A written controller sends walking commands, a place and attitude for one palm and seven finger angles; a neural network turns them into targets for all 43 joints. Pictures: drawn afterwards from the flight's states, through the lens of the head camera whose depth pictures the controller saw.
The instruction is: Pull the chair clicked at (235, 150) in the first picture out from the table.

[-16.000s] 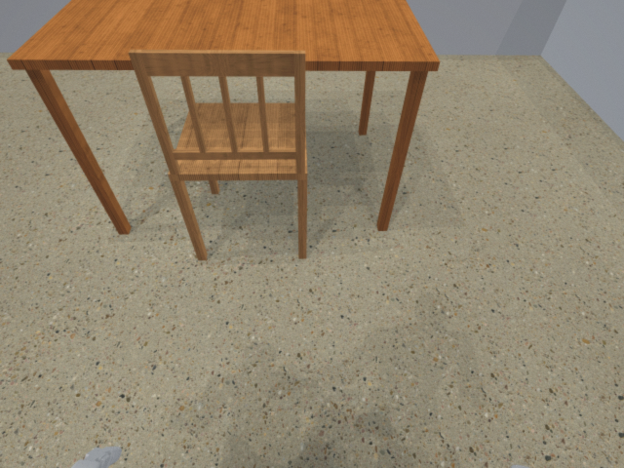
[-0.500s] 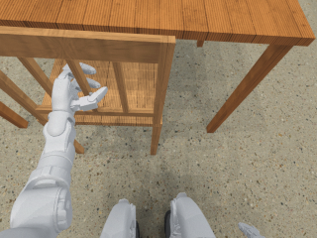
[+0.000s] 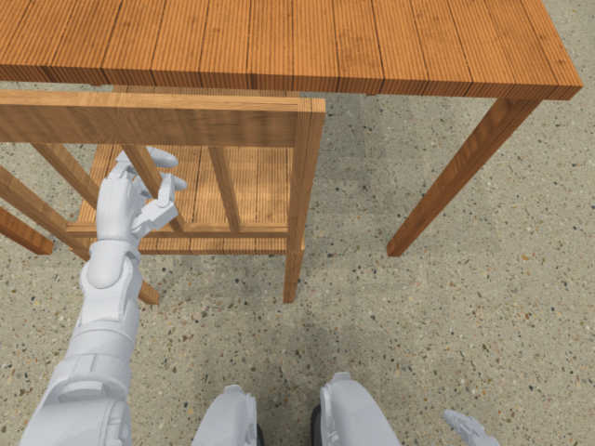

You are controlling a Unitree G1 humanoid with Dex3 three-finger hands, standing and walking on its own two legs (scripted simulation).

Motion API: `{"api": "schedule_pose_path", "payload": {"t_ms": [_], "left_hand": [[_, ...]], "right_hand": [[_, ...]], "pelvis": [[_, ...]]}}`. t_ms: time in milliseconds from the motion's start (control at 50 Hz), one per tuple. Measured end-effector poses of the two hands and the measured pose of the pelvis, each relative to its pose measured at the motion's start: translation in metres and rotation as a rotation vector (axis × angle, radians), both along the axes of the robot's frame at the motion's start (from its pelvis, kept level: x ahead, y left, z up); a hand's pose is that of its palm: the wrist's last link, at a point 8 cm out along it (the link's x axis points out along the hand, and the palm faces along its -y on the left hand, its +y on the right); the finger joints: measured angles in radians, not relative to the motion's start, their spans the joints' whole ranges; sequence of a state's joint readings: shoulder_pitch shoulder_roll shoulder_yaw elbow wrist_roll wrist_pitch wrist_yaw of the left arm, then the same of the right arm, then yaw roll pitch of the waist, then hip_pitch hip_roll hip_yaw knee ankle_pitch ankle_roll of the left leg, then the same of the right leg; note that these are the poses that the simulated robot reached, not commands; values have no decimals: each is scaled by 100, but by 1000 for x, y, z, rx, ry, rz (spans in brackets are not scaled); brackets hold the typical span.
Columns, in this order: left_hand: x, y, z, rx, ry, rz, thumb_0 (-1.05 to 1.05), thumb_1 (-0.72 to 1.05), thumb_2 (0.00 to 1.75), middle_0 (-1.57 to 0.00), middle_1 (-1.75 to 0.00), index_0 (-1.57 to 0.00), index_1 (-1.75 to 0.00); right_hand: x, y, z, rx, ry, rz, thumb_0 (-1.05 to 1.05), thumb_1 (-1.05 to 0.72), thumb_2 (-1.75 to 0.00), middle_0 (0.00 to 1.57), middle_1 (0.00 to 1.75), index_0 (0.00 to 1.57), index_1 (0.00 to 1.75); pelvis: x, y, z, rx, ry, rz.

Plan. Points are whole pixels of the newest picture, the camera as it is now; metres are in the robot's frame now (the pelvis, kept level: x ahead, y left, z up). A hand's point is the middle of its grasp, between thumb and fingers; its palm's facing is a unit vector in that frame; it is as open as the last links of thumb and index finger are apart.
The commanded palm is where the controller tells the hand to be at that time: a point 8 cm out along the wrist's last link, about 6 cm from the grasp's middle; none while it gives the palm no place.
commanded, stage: hook a spindle and tug to test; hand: left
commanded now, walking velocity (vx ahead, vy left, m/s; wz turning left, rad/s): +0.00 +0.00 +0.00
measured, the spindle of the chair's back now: (159, 191) +0.46 +0.18 -0.01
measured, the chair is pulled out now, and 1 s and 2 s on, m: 0.01 0.08 0.21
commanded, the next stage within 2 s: step backward, pulling the chair out in 0.24 s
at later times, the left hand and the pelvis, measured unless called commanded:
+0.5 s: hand (170, 219) +0.40 +0.15 +0.02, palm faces +0.04 -0.99 -0.12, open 5.1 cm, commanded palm +0.37 +0.20 +0.02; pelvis +0.02 +0.00 +0.05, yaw +0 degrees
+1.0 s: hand (179, 241) +0.37 +0.13 +0.03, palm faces -0.02 -0.99 -0.15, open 4.9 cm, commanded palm +0.34 +0.19 +0.03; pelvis +0.01 +0.01 +0.10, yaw -5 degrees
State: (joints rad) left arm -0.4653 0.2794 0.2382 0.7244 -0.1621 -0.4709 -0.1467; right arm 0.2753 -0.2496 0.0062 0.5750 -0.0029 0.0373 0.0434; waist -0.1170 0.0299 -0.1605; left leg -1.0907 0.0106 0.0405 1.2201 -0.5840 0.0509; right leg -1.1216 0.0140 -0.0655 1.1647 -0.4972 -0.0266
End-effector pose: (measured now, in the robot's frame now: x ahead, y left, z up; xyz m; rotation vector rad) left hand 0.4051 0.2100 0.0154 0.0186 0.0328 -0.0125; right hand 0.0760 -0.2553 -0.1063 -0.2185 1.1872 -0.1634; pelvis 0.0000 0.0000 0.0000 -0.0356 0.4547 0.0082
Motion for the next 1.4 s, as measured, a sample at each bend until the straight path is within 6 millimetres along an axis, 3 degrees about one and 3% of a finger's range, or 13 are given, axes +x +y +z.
{"api": "schedule_pose_path", "payload": {"t_ms": [380, 520, 620, 740, 900, 1080, 1220, 1400], "left_hand": [[-32, -4, 2, 16, 7, 7, 1, 79, 82, -40, -140, -40, -145], [-29, -10, 23, 84, 294, 89, 2, 78, 84, -35, -124, -42, -145], [-29, -13, 30, 67, 401, 93, 4, 78, 83, -32, -114, -46, -145], [-31, -14, 33, 107, 439, 30, 4, 78, 83, -32, -114, -48, -145], [-44, -19, 33, 130, 440, 15, 3, 78, 83, -33, -115, -49, -145], [-70, -29, 34, 139, 441, 47, 3, 77, 83, -35, -115, -50, -145], [-100, -38, 35, 142, 447, 67, 2, 77, 82, -35, -115, -50, -145], [-138, -44, 35, 148, 455, 36, 2, 77, 81, -32, -117, -50, -145]], "right_hand": [[48, 9, 2, 17, -90, 43, 0, -91, -90, 20, 30, 20, 30], [48, 22, 51, 1, -60, -63, 0, -91, -90, 20, 30, 20, 30], [37, 15, 85, -58, -40, -94, 0, -91, -90, 21, 30, 20, 30], [16, 1, 105, -125, -19, -125, 0, -91, -90, 20, 30, 20, 30], [-12, 4, 98, -87, 4, -161, 0, -91, -90, 20, 30, 20, 30], [-32, 10, 86, -36, -12, -181, 0, -91, -90, 20, 30, 20, 30], [-43, -4, 86, -55, -60, -178, 0, -91, -90, 21, 30, 21, 30], [-70, -19, 98, -126, -93, -163, 0, -91, -90, 20, 30, 20, 30]], "pelvis": [[11, 1, 4, 4, -23, 8], [21, 5, 59, 21, -147, -4], [27, 10, 87, 8, -199, -7], [26, 17, 97, -6, -269, -25], [17, 18, 99, -3, -326, -78], [-6, 7, 97, 18, -337, -91], [-30, 0, 94, 25, -349, -76], [-57, 5, 96, 29, -381, -61]]}}
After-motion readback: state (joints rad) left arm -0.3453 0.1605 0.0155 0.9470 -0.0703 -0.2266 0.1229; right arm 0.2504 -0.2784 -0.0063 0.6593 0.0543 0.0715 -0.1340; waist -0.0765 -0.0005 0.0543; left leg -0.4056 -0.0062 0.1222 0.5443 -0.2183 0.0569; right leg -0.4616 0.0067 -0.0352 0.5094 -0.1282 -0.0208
